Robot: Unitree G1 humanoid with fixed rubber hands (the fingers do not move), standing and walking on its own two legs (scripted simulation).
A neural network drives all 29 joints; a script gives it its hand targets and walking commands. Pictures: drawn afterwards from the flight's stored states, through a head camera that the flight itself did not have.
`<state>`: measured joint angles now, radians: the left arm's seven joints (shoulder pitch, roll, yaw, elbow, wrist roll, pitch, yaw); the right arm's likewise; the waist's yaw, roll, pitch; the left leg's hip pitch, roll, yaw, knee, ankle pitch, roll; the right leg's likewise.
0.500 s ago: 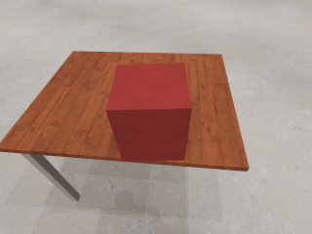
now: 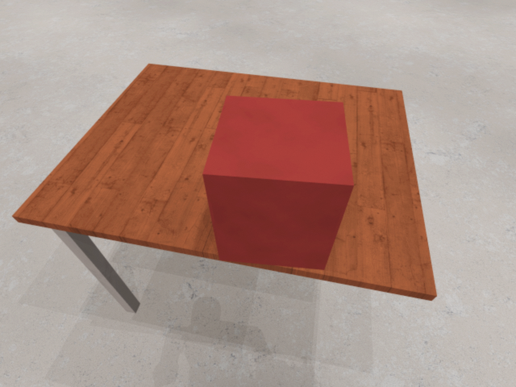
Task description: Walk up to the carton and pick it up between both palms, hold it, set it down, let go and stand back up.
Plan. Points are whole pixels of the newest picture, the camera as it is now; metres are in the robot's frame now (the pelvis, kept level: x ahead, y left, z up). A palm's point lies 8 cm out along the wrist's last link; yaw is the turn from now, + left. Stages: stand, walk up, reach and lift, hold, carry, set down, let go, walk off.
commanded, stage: walk up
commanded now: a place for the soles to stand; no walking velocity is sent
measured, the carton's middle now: (277, 186) +0.47 +0.00 +0.03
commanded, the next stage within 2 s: none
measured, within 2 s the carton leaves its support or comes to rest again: neither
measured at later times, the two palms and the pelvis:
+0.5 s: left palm out of the picture +0.02 +0.27 -0.14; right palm out of the picture +0.07 -0.24 -0.12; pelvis +0.01 +0.01 +0.00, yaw +6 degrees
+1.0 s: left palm out of the picture +0.06 +0.28 -0.12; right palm out of the picture +0.14 -0.20 -0.13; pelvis +0.06 +0.04 +0.00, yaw +2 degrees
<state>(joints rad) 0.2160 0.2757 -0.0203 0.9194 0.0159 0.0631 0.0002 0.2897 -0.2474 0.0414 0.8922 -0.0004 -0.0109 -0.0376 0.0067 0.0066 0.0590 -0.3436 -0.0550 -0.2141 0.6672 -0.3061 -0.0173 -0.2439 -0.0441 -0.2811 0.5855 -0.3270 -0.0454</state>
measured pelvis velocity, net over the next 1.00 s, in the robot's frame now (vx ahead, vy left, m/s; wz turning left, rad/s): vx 0.06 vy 0.04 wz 0.03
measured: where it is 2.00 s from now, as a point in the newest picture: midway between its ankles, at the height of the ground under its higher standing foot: outside the picture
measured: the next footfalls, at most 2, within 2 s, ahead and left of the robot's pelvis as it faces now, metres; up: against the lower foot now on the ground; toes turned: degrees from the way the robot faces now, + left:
right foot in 0.92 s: +0.12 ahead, -0.09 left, +0.00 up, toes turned -10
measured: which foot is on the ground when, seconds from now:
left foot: down 0.00-1.00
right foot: down 0.00-0.64, up 0.66-0.90, down 0.92-1.00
